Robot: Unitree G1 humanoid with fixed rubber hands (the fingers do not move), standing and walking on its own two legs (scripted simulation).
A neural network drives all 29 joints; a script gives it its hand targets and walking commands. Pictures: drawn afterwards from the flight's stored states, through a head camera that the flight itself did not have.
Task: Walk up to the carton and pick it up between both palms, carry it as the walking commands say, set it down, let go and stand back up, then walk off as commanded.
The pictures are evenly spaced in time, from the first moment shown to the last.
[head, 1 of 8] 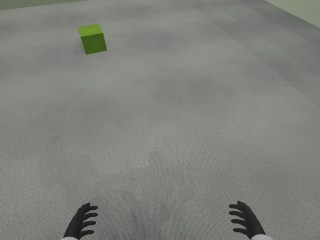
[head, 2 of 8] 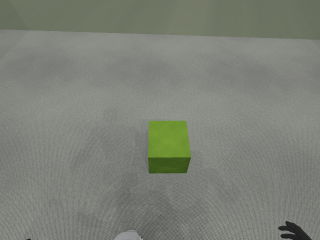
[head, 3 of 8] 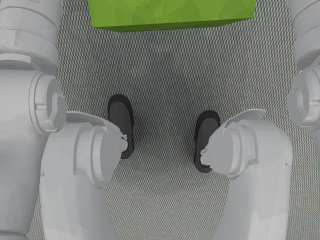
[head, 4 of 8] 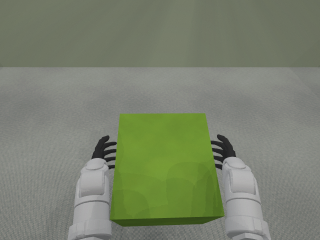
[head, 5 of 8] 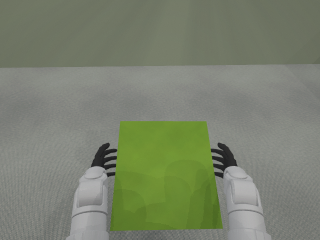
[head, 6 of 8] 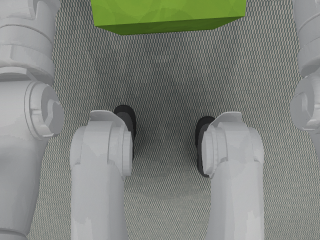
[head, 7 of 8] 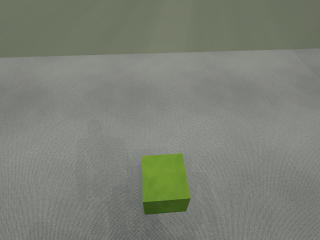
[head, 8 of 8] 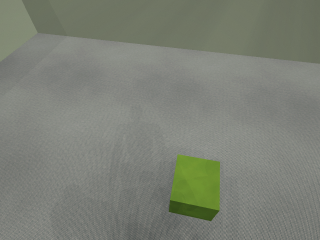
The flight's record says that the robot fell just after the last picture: no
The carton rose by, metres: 0.68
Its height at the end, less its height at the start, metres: +0.00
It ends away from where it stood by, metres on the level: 0.03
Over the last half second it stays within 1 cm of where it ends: yes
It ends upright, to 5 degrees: yes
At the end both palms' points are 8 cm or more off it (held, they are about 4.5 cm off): yes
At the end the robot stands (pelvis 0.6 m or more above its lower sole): yes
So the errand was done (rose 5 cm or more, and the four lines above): yes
